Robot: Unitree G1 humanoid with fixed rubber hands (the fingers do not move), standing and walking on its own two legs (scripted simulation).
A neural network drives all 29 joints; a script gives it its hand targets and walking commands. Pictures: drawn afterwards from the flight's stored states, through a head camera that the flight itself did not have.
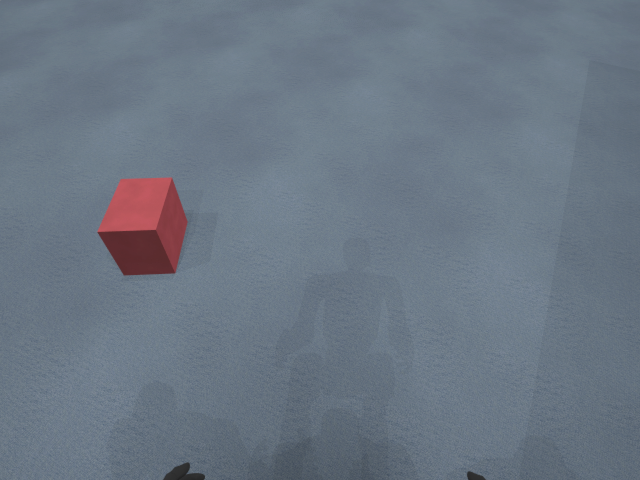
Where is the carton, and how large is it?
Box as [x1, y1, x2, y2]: [97, 177, 187, 274]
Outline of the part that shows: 171,177 121,179 97,231 123,274 175,272 187,221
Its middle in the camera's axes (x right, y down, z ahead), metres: -0.67 -0.04 +1.51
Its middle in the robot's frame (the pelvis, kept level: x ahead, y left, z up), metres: +1.11 +0.66 -0.63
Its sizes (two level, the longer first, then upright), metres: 0.281 0.196 0.248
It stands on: the floor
